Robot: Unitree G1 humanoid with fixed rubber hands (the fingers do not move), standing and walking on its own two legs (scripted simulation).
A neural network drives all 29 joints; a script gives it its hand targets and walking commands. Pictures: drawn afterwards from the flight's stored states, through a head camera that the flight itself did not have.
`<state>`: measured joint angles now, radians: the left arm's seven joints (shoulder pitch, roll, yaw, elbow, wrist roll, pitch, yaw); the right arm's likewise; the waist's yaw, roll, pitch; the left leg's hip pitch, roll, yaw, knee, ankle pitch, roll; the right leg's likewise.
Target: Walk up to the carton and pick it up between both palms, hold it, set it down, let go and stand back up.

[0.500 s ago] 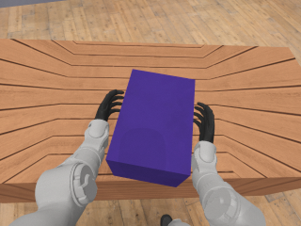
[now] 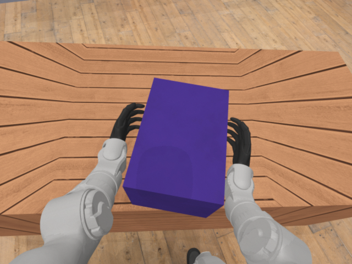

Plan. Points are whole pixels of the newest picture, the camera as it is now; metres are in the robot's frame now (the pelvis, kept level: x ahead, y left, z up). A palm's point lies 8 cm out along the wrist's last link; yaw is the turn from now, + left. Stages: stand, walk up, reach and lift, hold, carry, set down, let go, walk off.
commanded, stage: set down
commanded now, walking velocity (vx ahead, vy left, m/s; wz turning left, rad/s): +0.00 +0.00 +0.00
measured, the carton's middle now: (180, 147) +0.41 -0.06 -0.06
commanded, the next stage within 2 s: none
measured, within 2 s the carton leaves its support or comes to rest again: neither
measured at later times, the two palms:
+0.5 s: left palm (124, 133) +0.46 +0.08 -0.03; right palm (246, 157) +0.35 -0.22 -0.04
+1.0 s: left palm (112, 114) +0.46 +0.09 +0.05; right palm (270, 133) +0.37 -0.25 +0.05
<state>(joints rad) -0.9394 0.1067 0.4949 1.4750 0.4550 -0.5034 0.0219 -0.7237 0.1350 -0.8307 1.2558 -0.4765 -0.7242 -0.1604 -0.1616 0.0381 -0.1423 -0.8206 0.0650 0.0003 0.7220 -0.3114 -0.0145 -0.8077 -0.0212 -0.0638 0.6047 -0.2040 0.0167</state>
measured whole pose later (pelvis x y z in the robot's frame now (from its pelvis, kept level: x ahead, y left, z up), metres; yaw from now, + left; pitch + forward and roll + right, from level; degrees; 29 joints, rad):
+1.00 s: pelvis -0.02 +0.00 -0.02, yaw -3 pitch +23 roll -1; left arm -1.05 0.25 -0.17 1.55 -0.26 -0.34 0.00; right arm -0.91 -0.13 -0.04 1.36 0.32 -0.35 -0.18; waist -0.18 0.02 -0.28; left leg -0.89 0.03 -0.04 0.86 -0.38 -0.03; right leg -0.93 -0.01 0.00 0.78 -0.26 0.03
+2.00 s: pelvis +0.01 +0.00 +0.03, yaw -4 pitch +2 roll -1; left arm -0.50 0.24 -0.01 0.88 -0.12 -0.10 -0.07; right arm -0.35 -0.07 0.00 0.84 0.24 -0.29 -0.25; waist -0.09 0.00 -0.02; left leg -0.22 0.03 -0.02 0.45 -0.26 -0.02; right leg -0.26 -0.01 0.01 0.36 -0.13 0.03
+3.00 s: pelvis +0.03 +0.01 +0.03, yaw -3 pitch -4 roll -2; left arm 0.20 0.27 -0.07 0.42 -0.18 -0.31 -0.12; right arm 0.25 -0.02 0.00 0.57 0.16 -0.52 -0.19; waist -0.02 0.00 0.08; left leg -0.08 0.03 -0.03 0.47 -0.32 -0.01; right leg -0.12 -0.01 0.00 0.38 -0.20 0.03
